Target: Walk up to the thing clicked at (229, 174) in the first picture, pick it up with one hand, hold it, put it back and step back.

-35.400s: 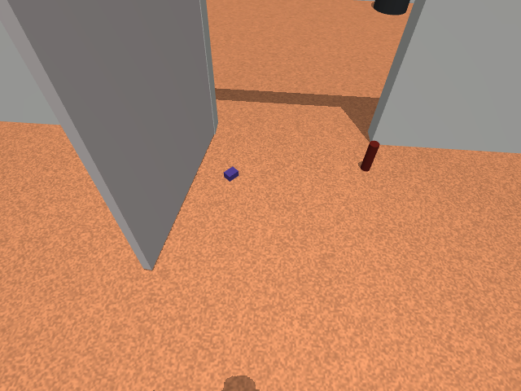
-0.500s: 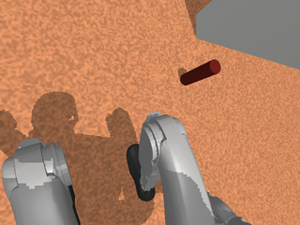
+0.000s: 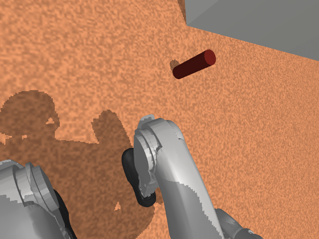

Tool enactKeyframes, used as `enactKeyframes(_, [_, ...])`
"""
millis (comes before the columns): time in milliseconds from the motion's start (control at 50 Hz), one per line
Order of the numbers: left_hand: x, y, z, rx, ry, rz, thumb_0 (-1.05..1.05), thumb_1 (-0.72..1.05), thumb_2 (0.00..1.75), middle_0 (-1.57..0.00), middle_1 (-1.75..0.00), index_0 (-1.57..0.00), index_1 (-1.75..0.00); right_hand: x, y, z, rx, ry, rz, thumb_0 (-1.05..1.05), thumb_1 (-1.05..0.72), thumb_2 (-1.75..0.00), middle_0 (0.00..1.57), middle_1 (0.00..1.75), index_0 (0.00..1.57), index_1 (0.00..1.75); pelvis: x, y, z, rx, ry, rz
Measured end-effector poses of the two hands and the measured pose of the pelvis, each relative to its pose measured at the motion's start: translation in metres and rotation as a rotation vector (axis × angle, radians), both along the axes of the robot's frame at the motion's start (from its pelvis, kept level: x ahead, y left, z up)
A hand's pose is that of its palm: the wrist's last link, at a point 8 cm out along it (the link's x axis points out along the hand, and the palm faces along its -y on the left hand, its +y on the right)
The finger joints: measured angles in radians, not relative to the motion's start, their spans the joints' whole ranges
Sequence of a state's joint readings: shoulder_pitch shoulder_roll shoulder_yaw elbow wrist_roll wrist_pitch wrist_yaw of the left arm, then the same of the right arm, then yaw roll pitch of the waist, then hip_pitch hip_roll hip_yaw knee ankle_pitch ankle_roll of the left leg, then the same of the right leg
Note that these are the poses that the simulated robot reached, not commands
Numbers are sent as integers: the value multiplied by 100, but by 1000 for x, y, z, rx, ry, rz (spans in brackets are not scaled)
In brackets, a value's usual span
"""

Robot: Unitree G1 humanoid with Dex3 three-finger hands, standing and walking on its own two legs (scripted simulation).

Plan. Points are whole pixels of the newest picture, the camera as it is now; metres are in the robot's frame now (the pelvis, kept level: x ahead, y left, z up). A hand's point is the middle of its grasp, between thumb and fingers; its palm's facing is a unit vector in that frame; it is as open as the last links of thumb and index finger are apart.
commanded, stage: rest palm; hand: left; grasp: from above
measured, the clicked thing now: out of the picture +0.45 +0.39 -0.29
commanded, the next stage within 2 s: close in 1.10 s
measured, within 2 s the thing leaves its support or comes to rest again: neither
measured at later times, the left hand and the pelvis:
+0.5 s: hand out of the picture +0.44 +0.38 -0.25, palm faces -0.31 -0.32 -0.90, open 13.0 cm; pelvis +0.00 +0.00 +0.01, yaw -2 degrees
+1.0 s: hand out of the picture +0.44 +0.39 -0.26, palm faces -0.29 -0.33 -0.90, open 12.5 cm; pelvis -0.01 +0.00 +0.01, yaw -2 degrees
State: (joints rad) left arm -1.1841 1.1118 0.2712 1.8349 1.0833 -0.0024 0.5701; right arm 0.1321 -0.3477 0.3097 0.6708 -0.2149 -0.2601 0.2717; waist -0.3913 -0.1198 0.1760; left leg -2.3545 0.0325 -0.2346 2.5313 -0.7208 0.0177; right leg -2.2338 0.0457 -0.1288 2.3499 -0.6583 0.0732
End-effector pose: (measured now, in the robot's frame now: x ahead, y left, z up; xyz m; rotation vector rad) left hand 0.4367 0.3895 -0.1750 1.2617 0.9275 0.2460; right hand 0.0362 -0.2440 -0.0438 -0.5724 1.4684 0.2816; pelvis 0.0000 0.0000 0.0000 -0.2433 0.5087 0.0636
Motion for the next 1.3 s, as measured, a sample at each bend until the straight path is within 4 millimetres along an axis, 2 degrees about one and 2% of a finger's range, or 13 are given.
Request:
enactKeyframes(180, [1,5,-10,1,-7,-17,0,-35,82,-25,-84,-25,-84,-6,-3,9,-30,27,23,0,-90,-89,20,30,20,30,-2,1,0,-11,-16,-5])
enactKeyframes(400, [9,-1,-17,4,-30,-35,0,-32,79,-28,-82,-27,-82,-2,1,20,-38,26,40,0,-90,-89,20,30,20,30,-1,4,4,-32,-13,-10])
enactKeyframes(700, [-4,1,-21,1,1,6,1,-30,77,-29,-82,-29,-82,-1,4,19,-9,7,64,-1,-91,-90,20,30,20,30,-6,4,5,-34,-33,-12])
enactKeyframes(880, [-2,2,-25,1,-14,-5,0,-26,74,-32,-81,-32,-81,-5,4,23,-23,32,67,0,-91,-90,20,30,20,30,-7,4,7,-39,-38,-13])
enactKeyframes(1080, [6,1,-23,11,-33,-1,0,-23,71,-33,-81,-34,-80,-8,5,30,-21,46,60,0,-91,-90,20,30,20,30,-5,4,10,-47,-28,-16])
enactKeyframes(1300, [-1,3,-19,10,-17,7,1,-19,68,-36,-78,-36,-77,-4,1,29,-20,28,65,0,-91,-90,20,30,20,30,-7,3,12,-40,-32,-17])
